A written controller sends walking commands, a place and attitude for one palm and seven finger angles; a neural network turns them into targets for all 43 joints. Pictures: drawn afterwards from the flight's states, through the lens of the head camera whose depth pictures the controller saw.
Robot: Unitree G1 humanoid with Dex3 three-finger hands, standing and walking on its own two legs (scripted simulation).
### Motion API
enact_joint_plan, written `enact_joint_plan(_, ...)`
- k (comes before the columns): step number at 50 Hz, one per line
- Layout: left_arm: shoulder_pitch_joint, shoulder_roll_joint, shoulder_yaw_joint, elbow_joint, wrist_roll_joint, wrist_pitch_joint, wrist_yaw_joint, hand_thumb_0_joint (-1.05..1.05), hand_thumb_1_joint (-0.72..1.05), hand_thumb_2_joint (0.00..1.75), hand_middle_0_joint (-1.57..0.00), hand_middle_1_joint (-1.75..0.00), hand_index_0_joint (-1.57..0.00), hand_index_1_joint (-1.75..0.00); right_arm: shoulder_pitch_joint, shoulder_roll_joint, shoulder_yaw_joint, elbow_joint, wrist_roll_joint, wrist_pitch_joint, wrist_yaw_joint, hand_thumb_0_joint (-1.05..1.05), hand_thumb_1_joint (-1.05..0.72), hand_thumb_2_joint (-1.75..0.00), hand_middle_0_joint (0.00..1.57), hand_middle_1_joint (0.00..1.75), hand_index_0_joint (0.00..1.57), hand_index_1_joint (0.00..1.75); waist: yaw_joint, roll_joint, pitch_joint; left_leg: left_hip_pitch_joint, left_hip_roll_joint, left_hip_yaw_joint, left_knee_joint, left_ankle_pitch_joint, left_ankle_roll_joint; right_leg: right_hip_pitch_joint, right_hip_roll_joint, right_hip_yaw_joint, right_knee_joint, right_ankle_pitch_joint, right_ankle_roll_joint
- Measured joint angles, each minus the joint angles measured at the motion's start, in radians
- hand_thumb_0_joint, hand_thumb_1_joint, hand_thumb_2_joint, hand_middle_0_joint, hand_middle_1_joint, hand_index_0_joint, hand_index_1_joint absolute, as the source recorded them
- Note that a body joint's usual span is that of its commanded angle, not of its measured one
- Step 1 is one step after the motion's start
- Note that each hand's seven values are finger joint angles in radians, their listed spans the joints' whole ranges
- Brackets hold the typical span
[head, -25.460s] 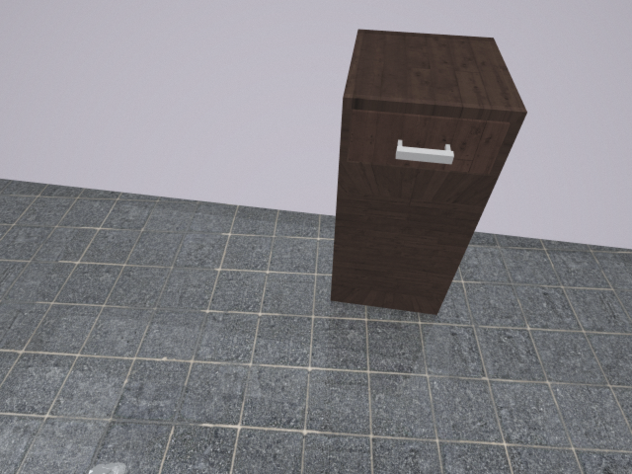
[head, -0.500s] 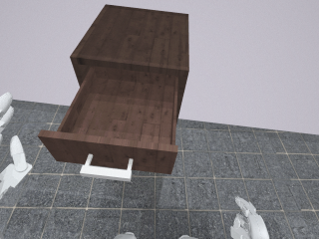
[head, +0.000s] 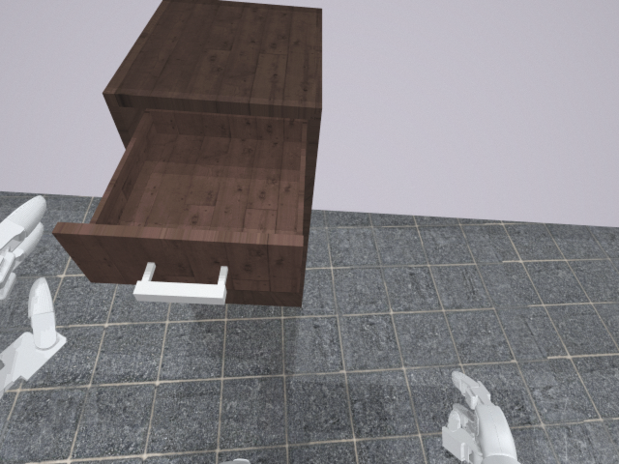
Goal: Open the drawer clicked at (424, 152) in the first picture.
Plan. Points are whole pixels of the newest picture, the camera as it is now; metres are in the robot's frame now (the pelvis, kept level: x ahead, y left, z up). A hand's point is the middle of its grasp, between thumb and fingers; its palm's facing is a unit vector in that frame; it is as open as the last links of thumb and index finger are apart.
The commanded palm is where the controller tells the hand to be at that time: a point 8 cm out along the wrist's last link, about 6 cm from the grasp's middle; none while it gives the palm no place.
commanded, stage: stop stepping back and stand still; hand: left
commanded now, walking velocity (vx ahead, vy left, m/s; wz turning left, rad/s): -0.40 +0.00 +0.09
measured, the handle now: (184, 281) +0.37 +0.20 -0.04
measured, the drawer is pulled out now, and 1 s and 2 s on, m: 0.30 0.30 0.30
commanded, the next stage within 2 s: let the arm hang, fingers relaxed in 1.14 s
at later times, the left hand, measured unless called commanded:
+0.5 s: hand out of the picture +0.06 +0.20 +0.15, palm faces +0.40 -0.80 -0.45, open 7.4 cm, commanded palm +0.00 +0.24 +0.18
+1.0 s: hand out of the picture +0.02 +0.19 +0.16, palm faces +0.44 -0.75 -0.50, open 7.4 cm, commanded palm -0.04 +0.23 +0.18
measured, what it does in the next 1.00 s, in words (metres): walks backwards: left foot, then left foot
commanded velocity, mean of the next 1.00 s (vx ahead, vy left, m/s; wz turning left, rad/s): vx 0.12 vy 0.05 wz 0.00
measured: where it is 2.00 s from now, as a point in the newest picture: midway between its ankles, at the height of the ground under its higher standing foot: outside the picture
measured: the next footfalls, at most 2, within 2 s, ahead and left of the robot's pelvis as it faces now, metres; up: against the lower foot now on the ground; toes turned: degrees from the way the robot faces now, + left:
left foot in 0.02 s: +0.07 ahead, +0.12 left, +0.00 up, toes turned +2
left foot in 0.50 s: -0.12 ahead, +0.05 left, +0.00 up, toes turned +9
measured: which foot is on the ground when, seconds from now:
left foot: up 0.00-0.00, down 0.02-0.22, up 0.24-0.48, down 0.50-1.00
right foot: down 0.00-1.00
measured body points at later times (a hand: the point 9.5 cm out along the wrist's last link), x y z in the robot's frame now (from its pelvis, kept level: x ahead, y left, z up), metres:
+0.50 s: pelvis -0.11 -0.05 +0.00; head -0.11 -0.05 +0.45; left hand +0.03 +0.24 +0.18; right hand +0.03 -0.30 -0.09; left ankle -0.17 +0.08 -0.73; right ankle -0.05 -0.12 -0.74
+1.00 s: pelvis -0.14 -0.06 -0.01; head -0.15 -0.07 +0.44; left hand -0.01 +0.23 +0.19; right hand +0.03 -0.27 -0.10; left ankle -0.15 +0.06 -0.74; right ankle -0.10 -0.13 -0.73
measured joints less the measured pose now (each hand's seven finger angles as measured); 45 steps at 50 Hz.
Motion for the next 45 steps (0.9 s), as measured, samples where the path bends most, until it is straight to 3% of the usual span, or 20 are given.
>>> enact_joint_plan(1, 0.005, -0.002, 0.001, -0.005, 0.001, 0.004, 0.005, 0.01, 0.89, 0.9, -0.21, -0.31, -0.21, -0.3, 0.006, -0.015, -0.004, -0.013, 0.0, 0.001, -0.005, 0.01, -0.9, -0.9, 0.2, 0.3, 0.21, 0.3, -0.004, 0.019, -0.002, 0.042, 0.02, -0.004, -0.094, 0.147, 0.014, -0.02, 0.012, -0.014, 0.026, -0.003, 0.004)
enact_joint_plan(3, -0.014, 0.019, 0.01, 0.001, -0.005, 0.004, 0.01, 0.01, 0.89, 0.9, -0.21, -0.3, -0.21, -0.3, -0.003, -0.012, -0.028, -0.014, 0.003, -0.009, -0.007, 0.01, -0.91, -0.9, 0.2, 0.3, 0.2, 0.3, -0.006, 0.002, 0.019, 0.055, 0.012, -0.002, -0.143, 0.125, 0.027, -0.079, 0.006, -0.003, 0.127, -0.061, 0.005)
enact_joint_plan(6, -0.029, 0.031, 0.016, 0.012, -0.007, 0.018, 0.011, 0.01, 0.89, 0.9, -0.21, -0.3, -0.21, -0.3, -0.023, 0.005, -0.031, -0.007, -0.012, -0.034, 0.003, 0.01, -0.91, -0.9, 0.2, 0.3, 0.2, 0.3, 0.007, -0.018, 0.06, 0.05, 0.014, 0.005, -0.158, 0.128, 0.014, -0.14, 0.022, 0.021, 0.248, -0.164, 0.012)
enact_joint_plan(10, 0.024, 0.039, 0.022, -0.05, -0.009, 0.044, 0.018, 0.01, 0.89, 0.9, -0.21, -0.3, -0.21, -0.3, -0.003, 0.01, -0.01, -0.041, -0.006, -0.058, 0.023, 0.01, -0.91, -0.9, 0.2, 0.3, 0.2, 0.3, 0.009, 0.012, 0.08, 0.032, 0.041, -0.013, -0.147, 0.164, -0.009, -0.09, 0.031, -0.02, 0.14, -0.09, 0.014)
enact_joint_plan(12, 0.034, 0.042, 0.024, -0.066, -0.007, 0.039, 0.018, 0.01, 0.89, 0.9, -0.21, -0.3, -0.21, -0.3, 0.007, 0.005, -0.006, -0.048, 0.002, -0.051, 0.024, 0.01, -0.91, -0.9, 0.2, 0.3, 0.2, 0.3, 0.007, 0.044, 0.095, 0.0, 0.055, -0.035, -0.059, 0.053, -0.01, -0.075, 0.045, -0.052, 0.106, 0.03, -0.024)
enact_joint_plan(14, 0.031, 0.04, 0.025, -0.06, -0.008, 0.039, 0.019, 0.01, 0.89, 0.9, -0.21, -0.31, -0.21, -0.3, 0.021, 0.006, -0.008, -0.021, 0.006, -0.033, 0.021, 0.01, -0.91, -0.9, 0.2, 0.3, 0.2, 0.3, 0.016, 0.04, 0.08, -0.06, 0.024, -0.051, 0.166, -0.063, -0.01, -0.079, 0.037, -0.055, 0.102, 0.047, -0.059)
enact_joint_plan(17, 0.015, 0.0, 0.025, 0.012, -0.007, 0.038, 0.026, 0.01, 0.89, 0.9, -0.21, -0.31, -0.21, -0.3, 0.047, 0.006, -0.011, 0.034, -0.002, -0.003, 0.01, 0.01, -0.91, -0.9, 0.2, 0.3, 0.21, 0.3, 0.015, 0.022, 0.022, -0.077, -0.009, -0.026, 0.39, -0.062, -0.01, -0.077, 0.015, -0.044, 0.048, 0.077, -0.07)
enact_joint_plan(19, -0.004, -0.027, 0.013, 0.077, 0.0, 0.047, 0.035, 0.01, 0.89, 0.9, -0.21, -0.31, -0.21, -0.3, 0.073, -0.001, -0.013, 0.053, -0.005, 0.003, 0.001, 0.01, -0.91, -0.9, 0.2, 0.3, 0.21, 0.3, 0.008, 0.016, -0.021, -0.019, -0.008, 0.002, 0.336, -0.08, 0.002, -0.075, 0.002, -0.048, 0.001, 0.108, -0.065)
enact_joint_plan(22, -0.014, -0.062, -0.02, 0.13, 0.02, 0.066, 0.046, 0.01, 0.89, 0.9, -0.21, -0.3, -0.21, -0.3, 0.109, -0.024, -0.018, 0.063, -0.015, -0.017, -0.004, 0.01, -0.91, -0.9, 0.2, 0.3, 0.21, 0.3, 0.003, 0.013, -0.065, 0.124, -0.004, 0.033, 0.088, -0.127, 0.038, -0.082, -0.007, -0.058, -0.049, 0.148, -0.066)
enact_joint_plan(25, -0.002, -0.08, -0.057, 0.1, 0.029, 0.071, 0.049, 0.01, 0.89, 0.9, -0.21, -0.3, -0.21, -0.3, 0.132, -0.064, -0.031, 0.035, -0.025, -0.045, -0.004, 0.01, -0.91, -0.9, 0.2, 0.3, 0.2, 0.3, -0.005, 0.045, -0.065, 0.282, 0.023, 0.034, -0.217, -0.099, 0.075, -0.103, 0.012, -0.09, -0.039, 0.158, -0.062)
enact_joint_plan(26, -0.006, -0.073, -0.063, 0.085, 0.03, 0.064, 0.047, 0.01, 0.89, 0.9, -0.21, -0.3, -0.21, -0.3, 0.13, -0.068, -0.04, 0.029, -0.027, -0.052, -0.004, 0.01, -0.91, -0.9, 0.2, 0.3, 0.2, 0.3, -0.006, 0.046, -0.049, 0.293, 0.028, 0.029, -0.258, -0.025, 0.059, -0.115, 0.011, -0.098, -0.012, 0.149, -0.056)
enact_joint_plan(28, -0.008, -0.047, -0.06, 0.064, 0.034, 0.057, 0.041, 0.01, 0.89, 0.9, -0.21, -0.3, -0.21, -0.3, 0.121, -0.063, -0.049, 0.024, -0.02, -0.052, 0.001, 0.01, -0.91, -0.9, 0.2, 0.3, 0.2, 0.3, 0.007, 0.025, -0.019, 0.295, 0.017, 0.036, -0.23, 0.009, 0.018, -0.127, 0.007, -0.067, 0.053, 0.08, -0.027)
enact_joint_plan(31, 0.005, -0.008, -0.031, 0.056, 0.037, 0.045, 0.04, 0.01, 0.89, 0.9, -0.21, -0.3, -0.21, -0.3, 0.122, -0.053, -0.046, 0.017, -0.009, -0.054, 0.003, 0.01, -0.91, -0.9, 0.2, 0.3, 0.2, 0.3, 0.002, 0.036, -0.018, 0.291, 0.02, 0.026, -0.179, -0.021, -0.003, -0.122, 0.015, -0.057, 0.095, 0.023, -0.013)
enact_joint_plan(35, -0.043, 0.005, 0.001, 0.102, 0.031, 0.017, 0.035, 0.01, 0.89, 0.9, -0.21, -0.3, -0.21, -0.3, 0.101, -0.038, -0.04, 0.038, 0.001, -0.037, 0.008, 0.01, -0.91, -0.9, 0.2, 0.3, 0.2, 0.3, 0.009, 0.064, -0.019, 0.217, 0.022, -0.005, -0.009, -0.132, 0.035, -0.115, 0.038, -0.066, 0.076, 0.123, -0.08)
enact_joint_plan(38, -0.074, -0.038, -0.005, 0.14, 0.026, 0.015, 0.031, 0.01, 0.89, 0.9, -0.21, -0.3, -0.21, -0.3, 0.075, -0.027, -0.033, 0.061, -0.005, -0.012, 0.015, 0.01, -0.91, -0.9, 0.2, 0.3, 0.2, 0.3, 0.02, 0.059, -0.029, 0.144, 0.001, 0.008, 0.127, -0.152, 0.05, -0.122, 0.037, -0.058, 0.046, 0.141, -0.088)
enact_joint_plan(40, -0.071, -0.063, -0.019, 0.143, 0.028, 0.027, 0.032, 0.01, 0.89, 0.9, -0.21, -0.3, -0.21, -0.3, 0.075, -0.017, -0.02, 0.058, -0.011, -0.005, 0.015, 0.01, -0.91, -0.9, 0.2, 0.3, 0.2, 0.3, 0.02, 0.044, -0.038, 0.155, -0.006, 0.036, 0.059, -0.153, 0.061, -0.123, 0.033, -0.055, 0.023, 0.146, -0.085)
enact_joint_plan(42, -0.055, -0.081, -0.04, 0.122, 0.032, 0.038, 0.037, 0.01, 0.89, 0.9, -0.21, -0.3, -0.21, -0.3, 0.086, -0.016, -0.007, 0.035, -0.021, -0.013, 0.012, 0.01, -0.91, -0.9, 0.2, 0.3, 0.2, 0.3, 0.012, 0.047, -0.04, 0.2, -0.002, 0.042, -0.098, -0.151, 0.075, -0.13, 0.041, -0.064, 0.023, 0.112, -0.077)
enact_joint_plan(45, -0.036, -0.068, -0.053, 0.082, 0.04, 0.044, 0.042, 0.01, 0.89, 0.9, -0.21, -0.3, -0.21, -0.3, 0.094, -0.006, -0.003, 0.008, -0.03, -0.029, 0.01, 0.01, -0.91, -0.9, 0.2, 0.3, 0.2, 0.3, 0.007, 0.039, -0.015, 0.213, 0.002, 0.038, -0.146, 0.018, 0.057, -0.162, 0.052, -0.041, 0.152, -0.025, -0.025)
